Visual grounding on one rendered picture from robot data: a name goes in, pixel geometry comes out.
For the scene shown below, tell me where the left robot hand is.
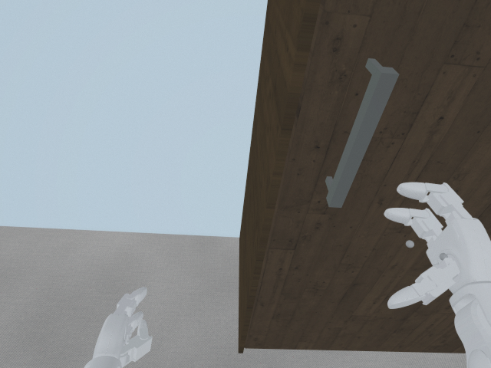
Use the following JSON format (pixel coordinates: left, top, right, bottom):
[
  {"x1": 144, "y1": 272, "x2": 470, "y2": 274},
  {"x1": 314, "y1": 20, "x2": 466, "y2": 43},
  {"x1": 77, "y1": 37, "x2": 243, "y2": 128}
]
[{"x1": 93, "y1": 287, "x2": 153, "y2": 368}]

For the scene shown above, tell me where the robot right forearm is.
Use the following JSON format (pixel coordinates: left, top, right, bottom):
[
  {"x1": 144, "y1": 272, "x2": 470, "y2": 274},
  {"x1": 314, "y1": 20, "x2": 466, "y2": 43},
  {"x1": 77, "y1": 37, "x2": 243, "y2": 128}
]
[{"x1": 449, "y1": 281, "x2": 491, "y2": 368}]

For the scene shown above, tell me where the handle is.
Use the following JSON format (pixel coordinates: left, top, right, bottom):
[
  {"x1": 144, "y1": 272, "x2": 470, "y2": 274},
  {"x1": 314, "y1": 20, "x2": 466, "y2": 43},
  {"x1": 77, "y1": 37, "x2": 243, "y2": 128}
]
[{"x1": 325, "y1": 58, "x2": 399, "y2": 208}]

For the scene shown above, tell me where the right robot hand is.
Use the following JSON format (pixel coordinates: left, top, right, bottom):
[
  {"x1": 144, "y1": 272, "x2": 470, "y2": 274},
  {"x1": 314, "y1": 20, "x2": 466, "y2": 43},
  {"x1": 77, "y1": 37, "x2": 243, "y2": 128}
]
[{"x1": 384, "y1": 182, "x2": 491, "y2": 309}]

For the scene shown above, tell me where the wardrobe door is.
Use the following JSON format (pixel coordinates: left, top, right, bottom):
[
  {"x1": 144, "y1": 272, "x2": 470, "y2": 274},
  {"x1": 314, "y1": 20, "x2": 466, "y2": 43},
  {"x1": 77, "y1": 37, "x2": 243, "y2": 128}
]
[{"x1": 245, "y1": 0, "x2": 491, "y2": 353}]

